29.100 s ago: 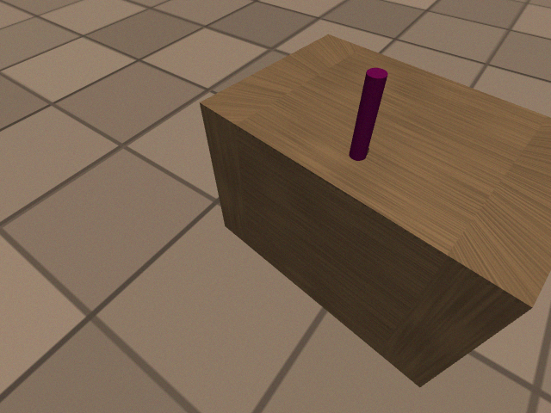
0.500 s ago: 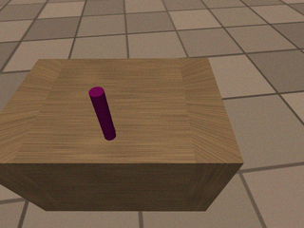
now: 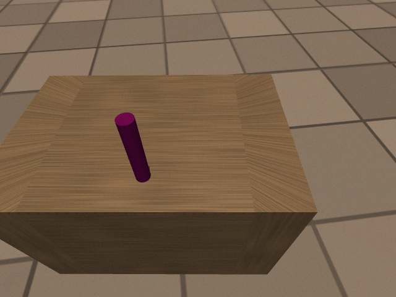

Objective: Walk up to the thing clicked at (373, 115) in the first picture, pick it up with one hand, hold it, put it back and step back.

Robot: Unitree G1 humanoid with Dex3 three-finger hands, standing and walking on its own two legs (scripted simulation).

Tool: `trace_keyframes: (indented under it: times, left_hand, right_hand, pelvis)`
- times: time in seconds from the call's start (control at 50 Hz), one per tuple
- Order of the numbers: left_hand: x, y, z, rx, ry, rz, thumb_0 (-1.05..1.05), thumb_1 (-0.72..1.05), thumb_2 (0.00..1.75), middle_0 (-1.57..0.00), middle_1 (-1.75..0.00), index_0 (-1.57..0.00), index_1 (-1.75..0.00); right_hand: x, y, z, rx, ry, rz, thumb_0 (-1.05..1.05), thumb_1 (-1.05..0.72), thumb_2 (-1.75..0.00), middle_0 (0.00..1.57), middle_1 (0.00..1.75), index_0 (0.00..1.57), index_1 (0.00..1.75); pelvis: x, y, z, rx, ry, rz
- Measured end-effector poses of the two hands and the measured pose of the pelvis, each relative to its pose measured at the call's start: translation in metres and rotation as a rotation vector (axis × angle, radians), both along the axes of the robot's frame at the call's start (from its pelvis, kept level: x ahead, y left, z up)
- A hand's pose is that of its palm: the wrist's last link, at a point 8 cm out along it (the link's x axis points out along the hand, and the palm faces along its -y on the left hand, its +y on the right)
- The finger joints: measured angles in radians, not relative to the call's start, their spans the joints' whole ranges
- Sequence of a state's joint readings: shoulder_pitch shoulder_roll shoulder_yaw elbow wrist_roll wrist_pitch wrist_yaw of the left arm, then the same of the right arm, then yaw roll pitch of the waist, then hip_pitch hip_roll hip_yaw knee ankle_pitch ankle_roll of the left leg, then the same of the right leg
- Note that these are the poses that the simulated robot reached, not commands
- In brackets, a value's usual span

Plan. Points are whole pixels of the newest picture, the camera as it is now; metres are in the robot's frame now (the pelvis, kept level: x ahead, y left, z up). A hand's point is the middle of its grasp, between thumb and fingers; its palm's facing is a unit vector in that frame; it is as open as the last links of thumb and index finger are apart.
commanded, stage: stand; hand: left
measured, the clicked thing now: (135, 151) +0.47 +0.18 -0.02
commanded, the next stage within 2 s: step back in 0.54 s
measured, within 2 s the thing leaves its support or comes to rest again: neither
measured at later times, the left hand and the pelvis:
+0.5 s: hand out of the picture +0.07 +0.25 -0.16, palm faces -0.02 -0.94 -0.34, open 7.4 cm; pelvis +0.00 +0.00 +0.00, yaw +0 degrees
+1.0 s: hand out of the picture +0.08 +0.30 -0.19, palm faces -0.02 -0.92 -0.39, open 7.4 cm; pelvis -0.07 +0.03 -0.04, yaw +1 degrees
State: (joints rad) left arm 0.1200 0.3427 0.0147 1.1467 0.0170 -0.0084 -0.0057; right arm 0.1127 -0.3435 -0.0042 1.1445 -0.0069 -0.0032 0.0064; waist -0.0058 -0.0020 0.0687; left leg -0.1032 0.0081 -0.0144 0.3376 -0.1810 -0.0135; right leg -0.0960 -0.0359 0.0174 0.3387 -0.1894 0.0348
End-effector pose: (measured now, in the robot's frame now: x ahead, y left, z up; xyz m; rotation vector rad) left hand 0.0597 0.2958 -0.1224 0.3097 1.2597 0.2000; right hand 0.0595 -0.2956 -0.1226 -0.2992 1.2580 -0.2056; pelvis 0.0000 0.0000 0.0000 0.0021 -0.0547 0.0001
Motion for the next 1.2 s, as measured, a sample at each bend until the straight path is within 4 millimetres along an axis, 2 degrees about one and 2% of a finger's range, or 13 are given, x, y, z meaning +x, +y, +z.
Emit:
trace_keyframes:
  times: [0.56, 0.78, 0.88, 0.94, 1.0, 1.08, 1.2]
  left_hand:
    - [0.008, -0.002, 0.001, 0.0, -0.02, -0.005, 0.01, 0.9, 0.9, -0.2, -0.3, -0.2, -0.3]
    - [0.001, 0.017, -0.008, 0.058, -0.049, -0.01, 0.01, 0.9, 0.9, -0.2, -0.3, -0.2, -0.3]
    - [0.001, 0.029, -0.016, 0.062, -0.085, -0.049, 0.01, 0.9, 0.9, -0.2, -0.3, -0.2, -0.3]
    - [0.008, 0.04, -0.026, 0.054, -0.125, -0.061, 0.01, 0.9, 0.9, -0.2, -0.3, -0.2, -0.3]
    - [0.009, 0.044, -0.028, 0.052, -0.154, -0.059, 0.01, 0.9, 0.9, -0.2, -0.3, -0.2, -0.3]
    - [-0.004, 0.04, -0.022, 0.036, -0.133, -0.073, 0.01, 0.9, 0.9, -0.2, -0.3, -0.2, -0.3]
    - [-0.035, 0.032, -0.019, 0.033, -0.079, -0.111, 0.01, 0.9, 0.9, -0.2, -0.3, -0.2, -0.3]
  right_hand:
    - [0.006, -0.003, 0.001, 0.001, -0.008, 0.007, 0.0, -0.91, -0.9, 0.2, 0.3, 0.2, 0.3]
    - [-0.002, -0.024, -0.012, -0.043, -0.016, 0.001, 0.0, -0.91, -0.9, 0.2, 0.3, 0.2, 0.3]
    - [-0.022, -0.019, -0.012, -0.069, -0.023, 0.0, 0.0, -0.91, -0.9, 0.2, 0.3, 0.2, 0.3]
    - [-0.045, -0.01, -0.013, -0.098, -0.013, 0.008, 0.0, -0.91, -0.9, 0.2, 0.3, 0.2, 0.3]
    - [-0.074, 0.001, -0.011, -0.099, 0.04, 0.01, 0.0, -0.91, -0.9, 0.2, 0.3, 0.2, 0.3]
    - [-0.1, 0.01, -0.003, -0.096, 0.065, -0.013, 0.0, -0.91, -0.9, 0.2, 0.3, 0.2, 0.3]
    - [-0.116, 0.009, -0.004, -0.084, 0.0, -0.033, 0.0, -0.91, -0.9, 0.21, 0.3, 0.2, 0.3]
  pelvis:
    - [0.001, -0.003, 0.0, -0.001, 0.009, 0.001]
    - [-0.035, -0.003, -0.021, -0.009, 0.019, 0.014]
    - [-0.052, 0.013, -0.03, 0.006, 0.019, 0.016]
    - [-0.062, 0.025, -0.039, -0.004, 0.037, 0.025]
    - [-0.074, 0.028, -0.037, -0.002, 0.025, 0.015]
    - [-0.085, 0.028, -0.026, -0.016, 0.033, -0.007]
    - [-0.106, 0.025, -0.023, -0.016, 0.033, -0.049]
